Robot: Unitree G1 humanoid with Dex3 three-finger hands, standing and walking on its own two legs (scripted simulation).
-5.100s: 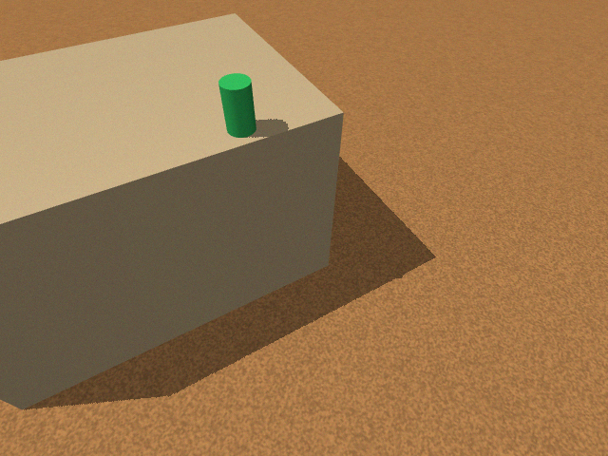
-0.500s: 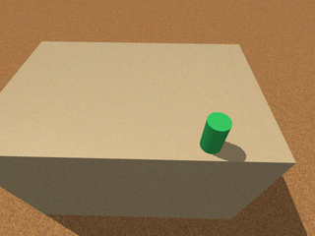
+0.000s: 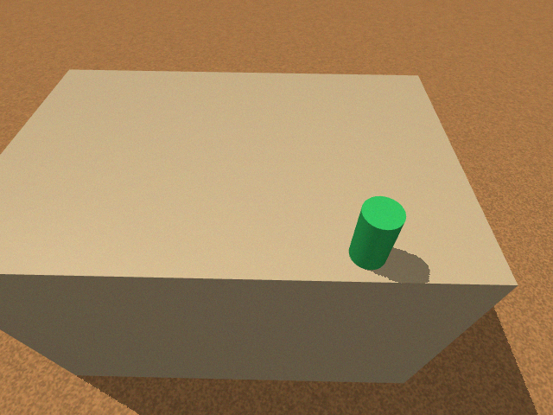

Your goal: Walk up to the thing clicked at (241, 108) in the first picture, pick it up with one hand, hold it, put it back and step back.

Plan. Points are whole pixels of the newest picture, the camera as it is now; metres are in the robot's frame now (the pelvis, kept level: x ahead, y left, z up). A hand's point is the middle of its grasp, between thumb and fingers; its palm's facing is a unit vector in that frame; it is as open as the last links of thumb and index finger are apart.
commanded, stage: stand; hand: right
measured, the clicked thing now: (375, 234) +0.41 -0.16 -0.02
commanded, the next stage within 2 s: rise first in 0.84 s
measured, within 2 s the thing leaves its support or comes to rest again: neither
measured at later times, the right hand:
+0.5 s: hand out of the picture +0.08 -0.25 -0.16, palm faces -0.04 +0.94 -0.34, open 7.4 cm
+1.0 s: hand out of the picture +0.09 -0.24 -0.16, palm faces +0.00 +0.94 -0.33, open 7.6 cm
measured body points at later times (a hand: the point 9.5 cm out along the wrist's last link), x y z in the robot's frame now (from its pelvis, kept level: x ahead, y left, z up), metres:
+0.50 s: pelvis +0.01 +0.00 +0.00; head +0.02 +0.00 +0.45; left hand +0.08 +0.31 -0.13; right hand +0.08 -0.30 -0.13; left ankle +0.00 +0.15 -0.75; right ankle +0.00 -0.12 -0.75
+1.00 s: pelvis +0.00 +0.00 +0.00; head +0.03 +0.00 +0.45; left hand +0.09 +0.30 -0.13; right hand +0.09 -0.29 -0.13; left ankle +0.00 +0.15 -0.75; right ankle +0.00 -0.12 -0.75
